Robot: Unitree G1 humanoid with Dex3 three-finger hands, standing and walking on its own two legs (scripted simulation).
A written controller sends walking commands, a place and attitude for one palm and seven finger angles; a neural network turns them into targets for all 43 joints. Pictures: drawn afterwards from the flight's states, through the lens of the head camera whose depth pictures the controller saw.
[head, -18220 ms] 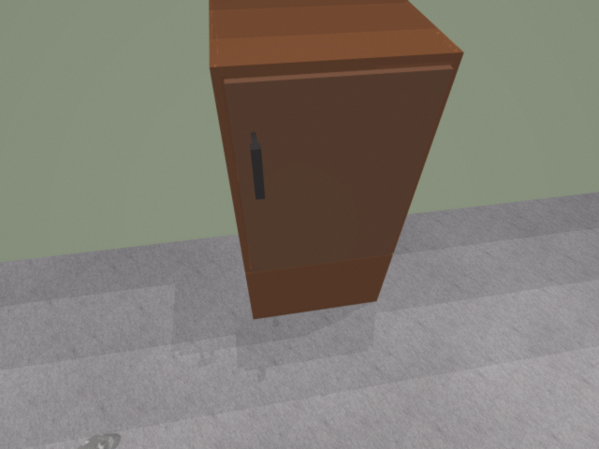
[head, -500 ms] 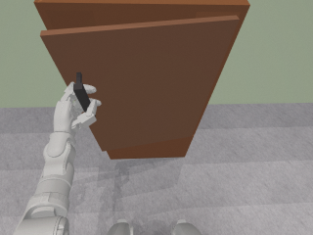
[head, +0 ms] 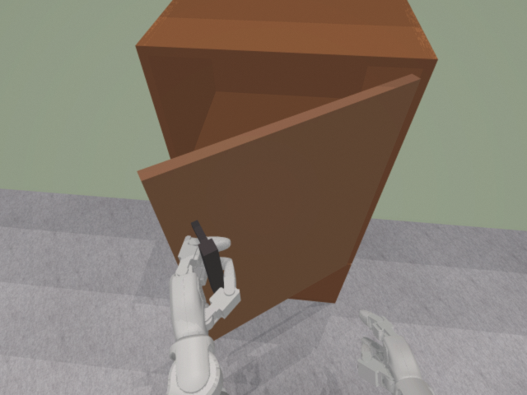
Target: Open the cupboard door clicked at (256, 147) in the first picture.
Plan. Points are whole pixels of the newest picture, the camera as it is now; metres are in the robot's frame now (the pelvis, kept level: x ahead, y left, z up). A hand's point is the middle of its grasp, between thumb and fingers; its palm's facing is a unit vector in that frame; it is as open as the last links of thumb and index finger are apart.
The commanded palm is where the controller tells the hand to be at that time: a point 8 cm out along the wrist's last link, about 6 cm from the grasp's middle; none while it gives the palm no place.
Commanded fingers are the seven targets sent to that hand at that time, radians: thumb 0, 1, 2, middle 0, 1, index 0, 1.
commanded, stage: pull the door open along its arc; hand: left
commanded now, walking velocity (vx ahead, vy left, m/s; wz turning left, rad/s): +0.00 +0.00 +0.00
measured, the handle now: (208, 260) +0.31 +0.10 +0.05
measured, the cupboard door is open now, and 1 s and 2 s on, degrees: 36 37 41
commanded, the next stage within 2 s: open thumb and fingers to let go in 0.04 s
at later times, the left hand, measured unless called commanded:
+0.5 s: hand (241, 295) +0.25 +0.05 +0.05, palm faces +0.32 -0.95 +0.00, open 9.3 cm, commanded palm +0.21 +0.10 +0.05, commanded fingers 0.00 -0.43 0.33 -0.31 -1.21 -0.31 -1.21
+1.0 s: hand (237, 298) +0.25 +0.05 +0.05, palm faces +0.23 -0.97 -0.01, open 14.7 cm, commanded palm +0.21 +0.09 +0.05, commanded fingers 0.00 -0.50 0.30 -0.15 -0.30 -0.15 -0.30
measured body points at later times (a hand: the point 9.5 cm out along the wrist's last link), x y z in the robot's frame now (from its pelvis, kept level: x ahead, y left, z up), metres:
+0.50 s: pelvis -0.01 -0.03 -0.01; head +0.03 -0.06 +0.44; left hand +0.23 +0.10 +0.05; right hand +0.16 -0.25 -0.11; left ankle +0.02 +0.14 -0.68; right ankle -0.01 -0.10 -0.68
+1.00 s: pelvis -0.01 -0.01 -0.01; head +0.02 -0.02 +0.44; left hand +0.23 +0.10 +0.05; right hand +0.19 -0.21 -0.09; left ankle +0.02 +0.14 -0.68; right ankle -0.02 -0.10 -0.68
